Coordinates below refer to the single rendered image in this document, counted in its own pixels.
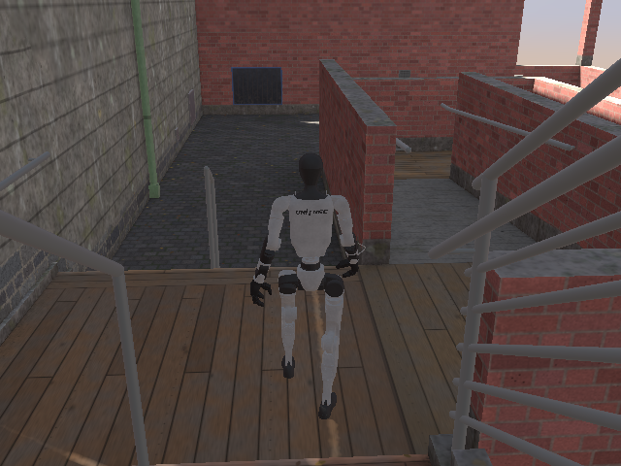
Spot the robot left foot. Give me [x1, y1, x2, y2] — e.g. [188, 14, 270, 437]
[281, 356, 295, 379]

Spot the right robot upper arm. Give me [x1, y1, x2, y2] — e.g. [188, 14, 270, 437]
[331, 195, 355, 247]

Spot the right robot forearm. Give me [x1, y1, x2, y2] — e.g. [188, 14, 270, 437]
[344, 232, 359, 264]

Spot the left robot forearm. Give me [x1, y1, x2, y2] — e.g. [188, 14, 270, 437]
[253, 236, 275, 283]

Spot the robot left shin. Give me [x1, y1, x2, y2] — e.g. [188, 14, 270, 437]
[281, 307, 295, 366]

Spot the right robot hand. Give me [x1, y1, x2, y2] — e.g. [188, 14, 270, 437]
[336, 259, 359, 278]

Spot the left robot hand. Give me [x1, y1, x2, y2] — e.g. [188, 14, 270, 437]
[250, 280, 272, 307]

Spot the left robot upper arm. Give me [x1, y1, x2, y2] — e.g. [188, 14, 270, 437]
[266, 195, 291, 251]

